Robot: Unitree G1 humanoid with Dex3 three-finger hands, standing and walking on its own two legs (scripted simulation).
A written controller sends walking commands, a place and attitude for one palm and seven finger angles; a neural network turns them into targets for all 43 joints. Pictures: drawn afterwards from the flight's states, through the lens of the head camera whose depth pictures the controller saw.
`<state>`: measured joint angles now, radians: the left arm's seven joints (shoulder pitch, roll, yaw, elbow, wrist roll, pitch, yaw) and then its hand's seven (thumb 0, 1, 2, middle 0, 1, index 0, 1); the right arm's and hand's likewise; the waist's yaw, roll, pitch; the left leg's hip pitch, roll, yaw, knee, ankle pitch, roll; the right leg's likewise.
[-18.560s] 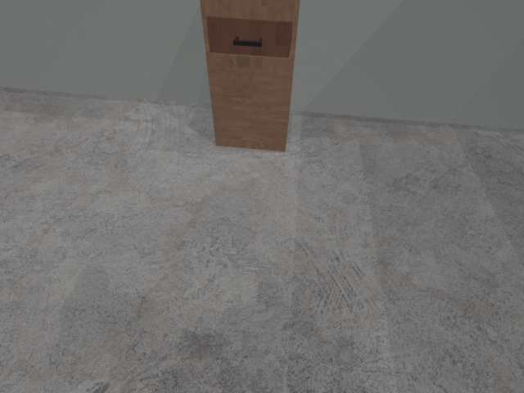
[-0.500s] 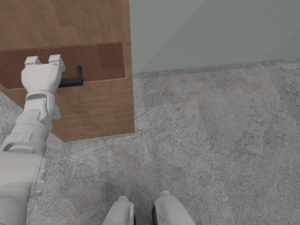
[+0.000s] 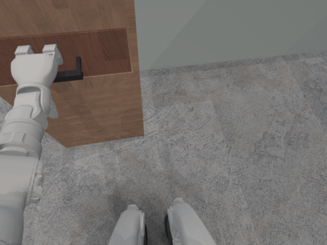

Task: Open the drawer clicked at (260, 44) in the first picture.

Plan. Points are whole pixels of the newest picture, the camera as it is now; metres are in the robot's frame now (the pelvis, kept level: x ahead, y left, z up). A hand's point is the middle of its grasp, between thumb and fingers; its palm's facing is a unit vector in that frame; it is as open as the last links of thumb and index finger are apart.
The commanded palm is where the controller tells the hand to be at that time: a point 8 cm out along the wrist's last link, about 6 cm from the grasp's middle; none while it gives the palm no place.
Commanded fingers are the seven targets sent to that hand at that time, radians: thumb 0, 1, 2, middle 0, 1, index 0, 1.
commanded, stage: lift the fingers back up to retry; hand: left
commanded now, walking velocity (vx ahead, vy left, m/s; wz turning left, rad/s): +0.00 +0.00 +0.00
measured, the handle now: (55, 70) +0.56 +0.25 +0.01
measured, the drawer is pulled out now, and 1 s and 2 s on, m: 0.00 0.00 0.00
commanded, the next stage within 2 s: re-aim the fingers above the handle in 0.82 s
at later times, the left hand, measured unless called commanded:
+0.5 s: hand (37, 78) +0.51 +0.27 +0.04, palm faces -0.05 -0.04 -1.00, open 13.8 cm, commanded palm +0.50 +0.26 +0.11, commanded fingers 0.00 -0.50 0.30 -0.30 -1.20 -0.30 -1.20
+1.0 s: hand (35, 76) +0.51 +0.26 +0.05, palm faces -0.04 -0.06 -1.00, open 13.8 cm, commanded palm +0.49 +0.26 +0.12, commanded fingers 0.00 -0.50 0.30 -0.30 -1.20 -0.30 -1.20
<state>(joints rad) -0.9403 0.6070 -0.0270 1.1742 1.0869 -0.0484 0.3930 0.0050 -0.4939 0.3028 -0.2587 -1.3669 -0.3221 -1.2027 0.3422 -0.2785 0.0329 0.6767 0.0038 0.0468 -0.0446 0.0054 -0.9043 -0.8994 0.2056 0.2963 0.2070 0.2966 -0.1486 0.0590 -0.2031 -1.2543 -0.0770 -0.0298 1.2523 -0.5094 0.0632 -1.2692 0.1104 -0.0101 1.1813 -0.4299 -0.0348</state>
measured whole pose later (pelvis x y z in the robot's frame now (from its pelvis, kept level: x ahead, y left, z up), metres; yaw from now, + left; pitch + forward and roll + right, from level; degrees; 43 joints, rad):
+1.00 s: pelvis +0.07 +0.01 +0.07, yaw +0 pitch +23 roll -3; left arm -0.62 0.46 0.01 0.96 1.09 -0.10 0.42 0.00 -0.49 0.30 -0.32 -1.20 -0.32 -1.20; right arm 0.30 -0.25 -0.04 0.68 -0.02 0.13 -0.02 0.00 -0.90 -0.90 0.21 0.30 0.21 0.30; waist -0.07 0.06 -0.20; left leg -0.81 -0.07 -0.04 0.90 -0.48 0.08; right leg -0.83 0.10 0.03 0.83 -0.40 -0.03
